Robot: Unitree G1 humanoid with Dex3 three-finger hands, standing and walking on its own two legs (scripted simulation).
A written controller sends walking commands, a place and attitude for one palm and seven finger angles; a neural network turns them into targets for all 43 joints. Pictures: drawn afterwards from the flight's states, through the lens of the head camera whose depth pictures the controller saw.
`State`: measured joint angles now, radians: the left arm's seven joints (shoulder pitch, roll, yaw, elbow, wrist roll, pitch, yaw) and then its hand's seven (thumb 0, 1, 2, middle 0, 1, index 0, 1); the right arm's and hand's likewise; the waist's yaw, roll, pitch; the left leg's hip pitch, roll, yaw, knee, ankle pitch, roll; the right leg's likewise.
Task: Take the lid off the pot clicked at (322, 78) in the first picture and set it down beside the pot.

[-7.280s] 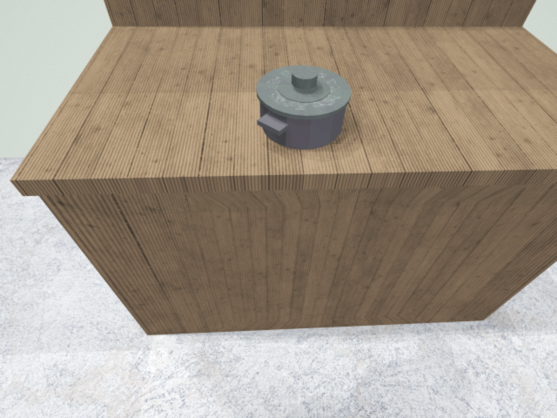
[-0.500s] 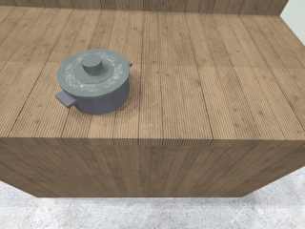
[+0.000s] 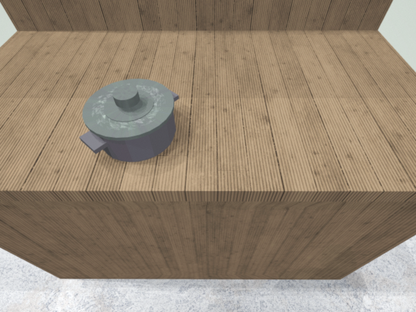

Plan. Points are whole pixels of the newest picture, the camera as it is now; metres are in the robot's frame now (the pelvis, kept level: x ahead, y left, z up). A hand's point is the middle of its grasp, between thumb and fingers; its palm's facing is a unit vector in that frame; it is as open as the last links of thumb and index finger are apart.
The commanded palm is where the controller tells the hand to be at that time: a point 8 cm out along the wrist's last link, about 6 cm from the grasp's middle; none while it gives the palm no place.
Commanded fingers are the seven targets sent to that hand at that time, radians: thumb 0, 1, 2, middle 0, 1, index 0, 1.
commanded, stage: come to a stop and stand still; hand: left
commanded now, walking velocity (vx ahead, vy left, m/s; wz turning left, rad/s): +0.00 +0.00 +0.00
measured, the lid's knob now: (126, 96) +0.46 +0.19 +0.16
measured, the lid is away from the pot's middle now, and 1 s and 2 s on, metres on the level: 0.00 0.00 0.00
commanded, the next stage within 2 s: look again from close up in 0.32 s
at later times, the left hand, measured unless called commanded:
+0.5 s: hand out of the picture +0.03 +0.18 -0.17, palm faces +0.00 -0.98 -0.22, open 7.4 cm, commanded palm none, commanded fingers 0.00 0.90 0.90 -0.20 -0.30 -0.20 -0.30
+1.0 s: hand out of the picture +0.02 +0.20 -0.17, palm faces -0.01 -0.98 -0.22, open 7.4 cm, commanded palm none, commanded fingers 0.00 0.90 0.90 -0.20 -0.30 -0.20 -0.30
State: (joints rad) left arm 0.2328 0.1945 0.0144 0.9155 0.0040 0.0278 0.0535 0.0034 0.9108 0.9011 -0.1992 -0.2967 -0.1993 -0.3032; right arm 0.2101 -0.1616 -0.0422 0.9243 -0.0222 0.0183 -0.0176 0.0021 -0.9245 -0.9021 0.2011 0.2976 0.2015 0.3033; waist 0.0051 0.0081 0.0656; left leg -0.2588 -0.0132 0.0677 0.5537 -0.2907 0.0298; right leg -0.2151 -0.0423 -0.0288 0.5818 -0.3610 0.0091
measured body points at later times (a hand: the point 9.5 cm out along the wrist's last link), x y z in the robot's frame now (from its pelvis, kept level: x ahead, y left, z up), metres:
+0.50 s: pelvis -0.02 +0.00 +0.00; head +0.01 +0.00 +0.45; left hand +0.03 +0.24 -0.15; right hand +0.01 -0.23 -0.15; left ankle +0.00 +0.10 -0.73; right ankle -0.03 -0.12 -0.73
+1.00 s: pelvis -0.01 +0.02 +0.00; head +0.03 +0.02 +0.45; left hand +0.02 +0.25 -0.15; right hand +0.03 -0.22 -0.15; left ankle +0.00 +0.10 -0.73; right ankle -0.03 -0.12 -0.73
